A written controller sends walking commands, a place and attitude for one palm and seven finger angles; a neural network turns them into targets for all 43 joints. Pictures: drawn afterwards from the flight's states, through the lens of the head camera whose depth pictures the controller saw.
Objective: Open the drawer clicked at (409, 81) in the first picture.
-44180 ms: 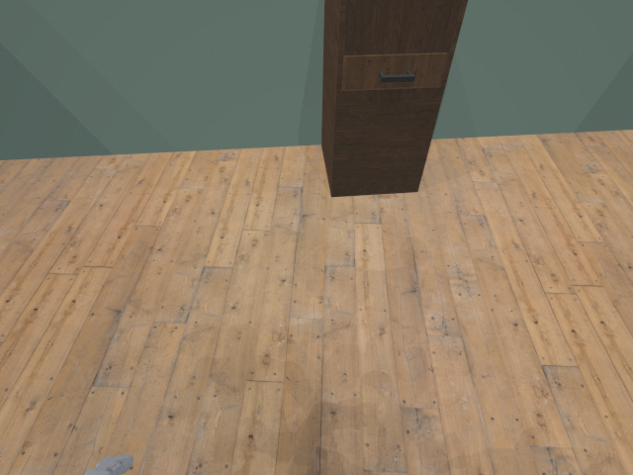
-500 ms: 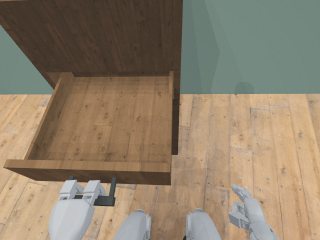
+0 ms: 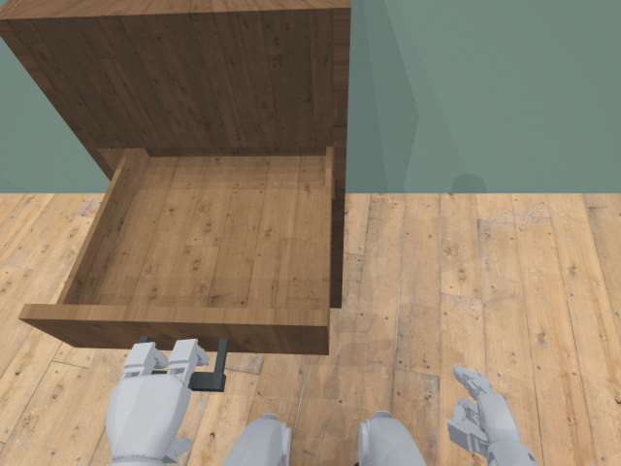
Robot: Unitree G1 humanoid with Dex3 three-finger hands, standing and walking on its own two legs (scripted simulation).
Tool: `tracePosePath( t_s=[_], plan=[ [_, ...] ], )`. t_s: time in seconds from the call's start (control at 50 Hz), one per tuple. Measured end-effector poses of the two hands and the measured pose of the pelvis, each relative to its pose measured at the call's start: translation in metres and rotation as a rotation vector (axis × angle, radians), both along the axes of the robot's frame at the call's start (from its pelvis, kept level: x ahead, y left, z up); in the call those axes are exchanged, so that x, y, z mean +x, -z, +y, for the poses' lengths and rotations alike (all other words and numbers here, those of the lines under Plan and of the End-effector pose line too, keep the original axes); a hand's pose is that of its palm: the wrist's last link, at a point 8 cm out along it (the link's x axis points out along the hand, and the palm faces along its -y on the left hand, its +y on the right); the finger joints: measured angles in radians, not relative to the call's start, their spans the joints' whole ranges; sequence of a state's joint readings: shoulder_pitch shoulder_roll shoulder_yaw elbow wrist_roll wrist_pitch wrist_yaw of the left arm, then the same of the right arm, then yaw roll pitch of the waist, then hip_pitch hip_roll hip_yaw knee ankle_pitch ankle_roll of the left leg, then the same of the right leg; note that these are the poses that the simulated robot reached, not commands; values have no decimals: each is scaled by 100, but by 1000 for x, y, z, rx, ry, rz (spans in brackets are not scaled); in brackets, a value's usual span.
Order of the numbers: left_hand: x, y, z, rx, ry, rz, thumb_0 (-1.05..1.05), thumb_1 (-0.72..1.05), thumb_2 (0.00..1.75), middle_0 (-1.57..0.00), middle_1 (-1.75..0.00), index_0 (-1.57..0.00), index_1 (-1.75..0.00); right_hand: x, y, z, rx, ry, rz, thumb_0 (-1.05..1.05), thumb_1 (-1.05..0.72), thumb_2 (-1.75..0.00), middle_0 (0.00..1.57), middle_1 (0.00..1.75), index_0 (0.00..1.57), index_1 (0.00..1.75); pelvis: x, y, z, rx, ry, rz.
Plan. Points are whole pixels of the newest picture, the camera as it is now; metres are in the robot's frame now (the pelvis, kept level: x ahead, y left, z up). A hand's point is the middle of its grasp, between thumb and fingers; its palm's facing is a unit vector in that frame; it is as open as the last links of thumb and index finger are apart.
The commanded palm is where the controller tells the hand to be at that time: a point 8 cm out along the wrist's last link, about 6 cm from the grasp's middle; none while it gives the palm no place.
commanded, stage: open the thumb to release the handle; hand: left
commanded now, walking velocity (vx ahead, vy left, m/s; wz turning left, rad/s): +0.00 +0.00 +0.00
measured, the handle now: (179, 363) +0.25 +0.20 -0.03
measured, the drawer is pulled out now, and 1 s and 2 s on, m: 0.30 0.29 0.29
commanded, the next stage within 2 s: lift the hand off the handle in 0.04 s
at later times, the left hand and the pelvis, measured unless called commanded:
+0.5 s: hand (175, 403) +0.21 +0.20 -0.06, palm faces -0.05 -0.09 -1.00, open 13.8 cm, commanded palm +0.19 +0.20 +0.00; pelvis +0.00 +0.00 +0.00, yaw +0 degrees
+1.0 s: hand (160, 398) +0.20 +0.20 -0.02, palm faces -0.06 -0.13 -0.99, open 13.8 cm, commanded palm +0.18 +0.20 +0.04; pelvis +0.01 +0.01 +0.03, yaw -1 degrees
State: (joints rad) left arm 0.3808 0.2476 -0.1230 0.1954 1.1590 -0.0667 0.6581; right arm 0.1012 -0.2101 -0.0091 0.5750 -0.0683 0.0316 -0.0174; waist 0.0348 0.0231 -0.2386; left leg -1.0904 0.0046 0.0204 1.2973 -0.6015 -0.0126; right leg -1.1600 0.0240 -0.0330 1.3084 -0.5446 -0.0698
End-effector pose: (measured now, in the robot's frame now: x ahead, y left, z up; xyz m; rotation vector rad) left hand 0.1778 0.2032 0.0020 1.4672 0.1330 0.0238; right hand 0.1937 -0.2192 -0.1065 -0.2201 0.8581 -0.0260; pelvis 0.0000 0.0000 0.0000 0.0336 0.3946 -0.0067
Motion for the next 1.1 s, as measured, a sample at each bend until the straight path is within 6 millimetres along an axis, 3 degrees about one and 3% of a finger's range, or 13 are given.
tracePosePath(
  t_s=[0.12,0.26,0.56,0.86,1.1],
  plan=[
    [-1,1,1,2,12,-7,0,-36,35,-31,-124,-33,-121,-6,1,-8,-23,10,5,1,-90,-90,20,30,21,30,-2,1,1,-2,1,1],
    [0,1,0,9,4,-9,0,-46,31,-31,-123,-32,-120,-7,5,-7,-19,12,9,1,-91,-90,20,30,20,30,-3,2,4,-3,-2,3],
    [13,2,-1,19,-5,-4,0,-49,30,-33,-122,-34,-121,-5,3,4,2,8,13,1,-90,-90,20,30,21,30,-3,-2,3,-6,-7,2],
    [11,-24,3,-20,-6,8,0,-49,30,-33,-120,-33,-120,1,-30,-9,-27,21,-22,1,-90,-90,20,30,21,30,10,-21,6,-11,6,-34],
    [6,-46,10,-19,-17,-14,0,-49,30,-32,-120,-32,-120,12,-41,6,12,-9,-58,1,-91,-90,20,30,21,30,16,-29,12,-15,11,-57]
  ],
)
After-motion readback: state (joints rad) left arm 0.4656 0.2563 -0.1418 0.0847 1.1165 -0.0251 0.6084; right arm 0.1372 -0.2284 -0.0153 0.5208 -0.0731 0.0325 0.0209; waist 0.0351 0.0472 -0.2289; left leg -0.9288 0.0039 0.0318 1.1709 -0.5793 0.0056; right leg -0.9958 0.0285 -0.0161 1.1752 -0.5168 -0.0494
